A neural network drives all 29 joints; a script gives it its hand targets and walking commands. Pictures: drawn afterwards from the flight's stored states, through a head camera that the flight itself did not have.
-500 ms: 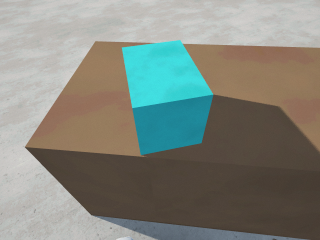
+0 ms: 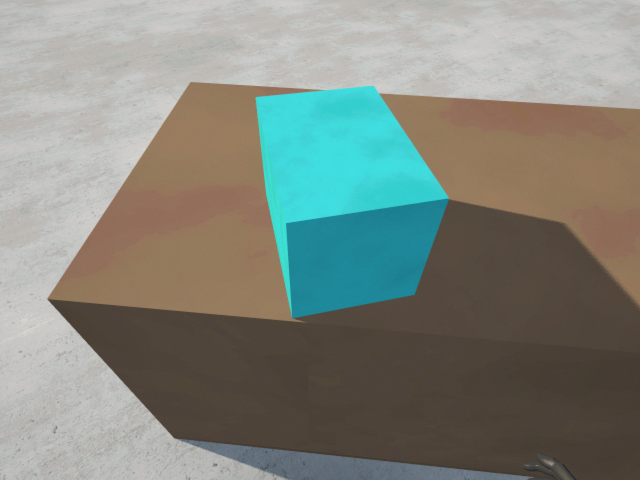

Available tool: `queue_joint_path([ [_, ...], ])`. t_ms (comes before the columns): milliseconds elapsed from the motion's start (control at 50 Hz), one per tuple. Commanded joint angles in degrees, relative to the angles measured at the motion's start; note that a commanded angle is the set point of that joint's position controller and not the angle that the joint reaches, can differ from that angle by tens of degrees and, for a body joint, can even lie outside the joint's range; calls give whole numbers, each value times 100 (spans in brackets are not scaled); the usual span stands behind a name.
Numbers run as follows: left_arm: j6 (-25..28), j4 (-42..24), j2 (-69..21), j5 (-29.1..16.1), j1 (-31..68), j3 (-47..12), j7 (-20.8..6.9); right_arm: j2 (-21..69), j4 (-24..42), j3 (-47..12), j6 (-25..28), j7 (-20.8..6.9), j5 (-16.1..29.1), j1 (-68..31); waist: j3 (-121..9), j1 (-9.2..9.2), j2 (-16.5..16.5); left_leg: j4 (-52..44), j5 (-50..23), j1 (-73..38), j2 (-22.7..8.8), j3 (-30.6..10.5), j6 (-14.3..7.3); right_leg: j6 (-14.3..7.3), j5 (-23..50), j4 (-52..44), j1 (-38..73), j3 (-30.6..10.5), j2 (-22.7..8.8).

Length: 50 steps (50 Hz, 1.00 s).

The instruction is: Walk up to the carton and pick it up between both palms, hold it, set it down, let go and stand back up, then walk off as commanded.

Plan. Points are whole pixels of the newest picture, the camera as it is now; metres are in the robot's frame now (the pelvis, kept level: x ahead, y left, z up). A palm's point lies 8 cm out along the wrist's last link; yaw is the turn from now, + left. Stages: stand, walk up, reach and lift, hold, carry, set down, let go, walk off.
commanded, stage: walk up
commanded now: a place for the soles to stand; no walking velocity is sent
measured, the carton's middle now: (334, 195) +0.50 -0.03 +0.08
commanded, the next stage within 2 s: none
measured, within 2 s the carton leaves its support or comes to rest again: neither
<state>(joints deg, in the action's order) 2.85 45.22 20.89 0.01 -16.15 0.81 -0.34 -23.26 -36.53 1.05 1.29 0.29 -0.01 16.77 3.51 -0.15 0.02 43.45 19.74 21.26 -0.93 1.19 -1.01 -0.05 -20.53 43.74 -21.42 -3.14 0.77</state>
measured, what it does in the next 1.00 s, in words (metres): stands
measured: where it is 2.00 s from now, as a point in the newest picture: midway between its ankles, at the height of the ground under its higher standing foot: outside the picture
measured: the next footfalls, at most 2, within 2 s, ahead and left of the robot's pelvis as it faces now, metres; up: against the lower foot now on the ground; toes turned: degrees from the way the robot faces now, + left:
none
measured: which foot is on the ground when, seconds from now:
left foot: down 0.00-1.00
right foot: down 0.00-1.00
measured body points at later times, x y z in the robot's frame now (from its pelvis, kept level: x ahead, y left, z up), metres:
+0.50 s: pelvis +0.01 +0.00 +0.00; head +0.02 +0.00 +0.45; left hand +0.10 +0.30 -0.11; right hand +0.14 -0.30 -0.08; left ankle +0.03 +0.12 -0.71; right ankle +0.03 -0.13 -0.71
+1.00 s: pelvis +0.00 +0.00 +0.00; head +0.01 +0.00 +0.45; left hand +0.11 +0.30 -0.10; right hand +0.14 -0.30 -0.08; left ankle +0.03 +0.12 -0.71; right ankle +0.03 -0.13 -0.71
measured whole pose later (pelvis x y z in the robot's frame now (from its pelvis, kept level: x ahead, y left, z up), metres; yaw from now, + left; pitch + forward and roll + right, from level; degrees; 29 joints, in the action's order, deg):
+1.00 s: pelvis +0.00 +0.00 +0.00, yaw -1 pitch -1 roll +0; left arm 3.3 45.2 20.9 0.0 -16.2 0.8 0.2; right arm -23.2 -36.6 1.1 1.0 -0.1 0.0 14.5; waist 0.8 -0.2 -0.1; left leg 43.8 21.3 21.2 -1.2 2.2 -0.9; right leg 0.0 -20.8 43.7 -21.7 -4.0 0.9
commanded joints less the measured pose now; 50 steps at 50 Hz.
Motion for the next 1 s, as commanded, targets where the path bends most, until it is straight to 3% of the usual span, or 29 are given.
queue_joint_path([
  [0,110,-205,1343,51,-188,399,98,-1519,-40,572,273,16,-205,-265,-516,19,-441,-1509,185,-592,-1636,-1920,-1135,-214,-553,123,-406,78,-65],
  [40,189,-158,1391,83,-396,385,107,-1361,-81,513,232,3,-175,-370,-675,84,-368,-876,-869,-336,-1061,-1109,-703,-379,644,-588,202,-304,-163],
  [100,258,-254,1757,119,-388,471,126,-1143,63,460,160,6,-108,-490,-859,33,128,14,-482,-190,-276,-445,-284,-836,1203,-1090,202,-1705,-787],
  [120,226,-222,1724,126,-120,460,136,-1044,10,411,150,-3,-155,-436,-597,-136,157,0,72,-187,-171,-420,-268,-977,1018,-1206,-122,-2059,-953],
  [160,236,-319,1597,119,74,382,123,-1100,-62,435,184,5,-158,-236,-723,-243,-6,-564,288,-770,-406,-800,-390,-779,881,-957,-706,-1652,-745],
  [200,168,-353,1227,67,210,280,121,-1441,-98,509,238,-6,-216,-263,-609,-236,-475,-1620,613,-984,-1174,-1855,-825,-292,461,-107,-910,-464,-50],
  [220,154,-298,1338,58,54,324,128,-1455,-37,541,252,-9,-199,-257,-684,-155,-560,-1686,507,-1038,-1539,-2076,-1081,-215,137,130,-818,-27,1],
  [260,194,-234,1348,71,-267,348,120,-1563,-15,551,235,-1,-220,-521,-527,44,-504,-1222,-556,-784,-1417,-1427,-1037,-250,371,-250,-484,14,-113],
  [300,222,-116,1436,111,-505,404,133,-1361,-28,528,173,0,-139,-554,-880,83,-458,-716,-568,-416,-987,-861,-650,-433,787,-691,214,-448,-219],
  [320,262,-197,1579,138,-385,419,122,-1249,25,509,154,-2,-138,-595,-755,56,-119,-355,-689,-192,-721,-597,-498,-594,1129,-870,252,-989,-446],
  [360,283,-306,1878,131,-169,505,148,-1129,97,444,123,-13,-97,-655,-790,-33,213,230,-119,37,-96,-293,-183,-1092,1276,-1231,226,-2263,-1037],
  [380,263,-281,1779,162,-103,427,149,-1036,115,460,134,-18,-126,-633,-679,-90,313,19,485,-27,-91,-321,-173,-1148,1060,-1235,-37,-2301,-1170],
  [420,214,-341,1630,138,145,404,150,-1177,-61,478,196,-12,-131,-320,-731,-215,154,-681,101,-836,-421,-707,-323,-805,1091,-867,-630,-1708,-786],
  [460,169,-349,1160,36,191,262,143,-1470,-144,562,259,-3,-191,-226,-542,-202,-603,-1753,274,-968,-1327,-1962,-967,-283,457,240,-942,-279,57],
  [480,146,-259,1228,52,-93,312,155,-1523,-86,541,261,-8,-170,-279,-693,-155,-662,-1709,-26,-1091,-1678,-2023,-1182,-196,-216,131,-774,66,18],
  [540,194,-210,1292,118,-300,343,120,-1465,-1,549,197,-22,-206,-595,-689,60,-396,-1267,-402,-490,-1400,-1332,-872,-332,-102,-683,55,-9,-62],
  [580,266,-194,1538,159,-381,420,144,-1304,61,482,166,-25,-144,-676,-776,50,-114,-426,-496,-202,-651,-604,-483,-634,1162,-927,210,-1019,-446],
  [620,270,-313,1640,149,-79,420,132,-1109,-16,425,157,-33,-147,-611,-777,-181,268,-121,-22,-407,-208,-396,-244,-931,1339,-1219,-46,-1903,-846],
  [640,269,-344,1663,130,46,417,142,-1110,-47,432,170,-27,-154,-532,-827,-183,178,-335,149,-571,-290,-487,-235,-948,1368,-1123,-219,-1906,-906],
  [660,254,-321,1553,136,168,394,125,-1254,-39,479,199,-19,-193,-458,-796,-237,-132,-703,221,-829,-424,-780,-327,-736,1152,-881,-542,-1634,-670],
  [700,206,-366,1221,101,305,272,130,-1366,-119,522,266,-19,-198,-300,-763,-269,-289,-1470,249,-1175,-1152,-1641,-850,-358,891,-165,-901,-588,-92],
  [720,177,-328,1256,83,70,311,126,-1493,-69,543,275,-23,-176,-251,-648,-197,-550,-1551,221,-1039,-1503,-1725,-1041,-274,581,77,-858,-124,-22],
  [760,211,-233,1310,104,-224,322,129,-1332,-5,513,231,-32,-161,-562,-802,4,-306,-1088,-481,-801,-1315,-1287,-902,-339,501,-411,-279,-238,-121],
  [780,249,-188,1325,117,-275,372,121,-1241,-27,496,216,-16,-180,-663,-770,12,-507,-884,-663,-573,-1112,-912,-731,-393,809,-541,-81,-319,-179],
  [860,279,-341,1639,139,16,395,143,-1105,27,462,158,-30,-138,-655,-827,-129,403,-297,17,-393,-291,-330,-242,-900,1389,-1107,-42,-1708,-793],
  [880,245,-247,1631,142,89,402,149,-1216,24,467,185,-26,-154,-682,-595,-138,37,-442,198,-506,-301,-540,-218,-909,1141,-1110,-424,-1883,-827],
  [940,205,-323,1254,69,45,275,116,-1402,-129,542,240,-22,-180,-469,-657,-102,-440,-1515,603,-871,-1058,-1437,-700,-417,694,-368,-749,-674,-164],
  [960,173,-194,1325,78,-181,304,127,-1417,-139,536,212,-19,-149,-577,-722,-31,-228,-1562,668,-840,-1315,-1585,-907,-292,322,-230,-484,-196,27],
  [980,177,-251,1288,120,-52,337,119,-1433,-90,523,225,-35,-193,-548,-720,-43,-277,-1450,424,-684,-1355,-1657,-1010,-306,153,-215,-363,-152,17],
])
